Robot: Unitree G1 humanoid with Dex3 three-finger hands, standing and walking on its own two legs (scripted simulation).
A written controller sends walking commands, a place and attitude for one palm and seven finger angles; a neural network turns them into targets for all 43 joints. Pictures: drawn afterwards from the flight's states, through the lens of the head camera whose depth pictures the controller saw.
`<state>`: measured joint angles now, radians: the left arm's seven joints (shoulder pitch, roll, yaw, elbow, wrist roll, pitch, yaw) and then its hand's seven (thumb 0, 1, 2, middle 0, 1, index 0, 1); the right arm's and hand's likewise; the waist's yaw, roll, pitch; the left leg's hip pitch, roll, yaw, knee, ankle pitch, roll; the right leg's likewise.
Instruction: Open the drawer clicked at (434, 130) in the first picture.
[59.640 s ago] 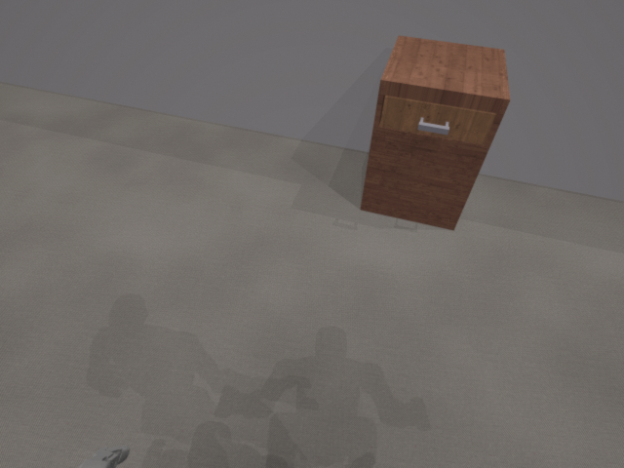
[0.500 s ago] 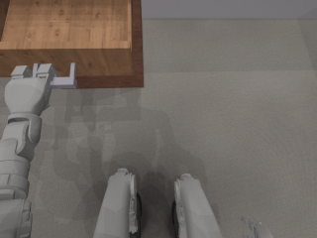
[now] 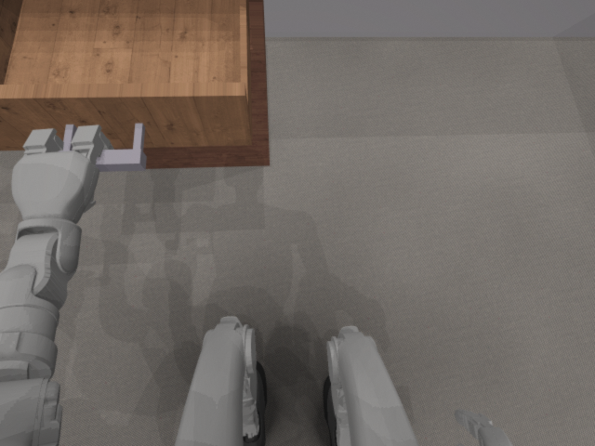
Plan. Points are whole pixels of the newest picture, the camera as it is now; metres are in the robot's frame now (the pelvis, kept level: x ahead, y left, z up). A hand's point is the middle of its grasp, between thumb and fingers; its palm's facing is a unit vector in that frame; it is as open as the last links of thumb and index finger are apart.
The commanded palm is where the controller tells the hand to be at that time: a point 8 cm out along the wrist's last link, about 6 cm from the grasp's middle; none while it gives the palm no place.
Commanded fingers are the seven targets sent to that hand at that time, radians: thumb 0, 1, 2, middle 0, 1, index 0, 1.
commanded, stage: pull the drawer open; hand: left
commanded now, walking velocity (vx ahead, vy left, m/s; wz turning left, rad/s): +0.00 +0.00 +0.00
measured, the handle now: (103, 146) +0.49 +0.29 -0.04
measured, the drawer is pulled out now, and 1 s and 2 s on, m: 0.19 0.22 0.25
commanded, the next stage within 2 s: none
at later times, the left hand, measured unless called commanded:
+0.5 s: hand (81, 209) +0.40 +0.31 -0.06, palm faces -0.03 -0.04 -1.00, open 5.8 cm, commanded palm +0.38 +0.28 -0.01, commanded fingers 0.00 0.90 0.90 -0.40 -1.35 -0.40 -1.35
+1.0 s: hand (80, 219) +0.39 +0.31 -0.06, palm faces -0.03 -0.04 -1.00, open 5.8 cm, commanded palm +0.37 +0.28 -0.01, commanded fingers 0.00 0.90 0.90 -0.40 -1.35 -0.40 -1.35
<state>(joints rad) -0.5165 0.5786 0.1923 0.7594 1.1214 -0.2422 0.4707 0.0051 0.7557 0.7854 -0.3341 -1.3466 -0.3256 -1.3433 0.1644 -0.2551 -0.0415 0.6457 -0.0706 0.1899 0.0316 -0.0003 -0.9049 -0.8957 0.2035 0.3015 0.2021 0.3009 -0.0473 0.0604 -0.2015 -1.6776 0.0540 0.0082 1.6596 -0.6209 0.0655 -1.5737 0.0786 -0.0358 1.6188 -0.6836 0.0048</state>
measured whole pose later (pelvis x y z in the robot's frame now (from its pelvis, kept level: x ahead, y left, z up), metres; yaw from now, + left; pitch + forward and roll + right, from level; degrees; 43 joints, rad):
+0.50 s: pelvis +0.00 +0.00 +0.00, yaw +1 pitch +36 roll -5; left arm -0.46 0.55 0.18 0.74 1.13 -0.24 0.50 0.01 0.75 0.78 -0.34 -1.35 -0.33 -1.33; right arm 0.15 -0.25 -0.05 0.66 -0.08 0.18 0.03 0.00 -0.90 -0.90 0.20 0.30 0.20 0.30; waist -0.03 0.06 -0.21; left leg -1.66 0.05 0.00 1.65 -0.62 0.06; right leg -1.55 0.08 -0.04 1.62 -0.69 0.00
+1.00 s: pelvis +0.00 +0.00 +0.00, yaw +1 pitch +35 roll -5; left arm -0.40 0.53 0.18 0.69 1.12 -0.23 0.51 0.01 0.75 0.78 -0.33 -1.33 -0.32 -1.32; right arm 0.14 -0.25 -0.05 0.65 -0.07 0.18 0.03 0.00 -0.91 -0.90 0.20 0.30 0.20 0.30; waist -0.02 0.06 -0.21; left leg -1.64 0.05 0.01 1.65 -0.62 0.06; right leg -1.54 0.08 -0.04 1.61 -0.69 0.00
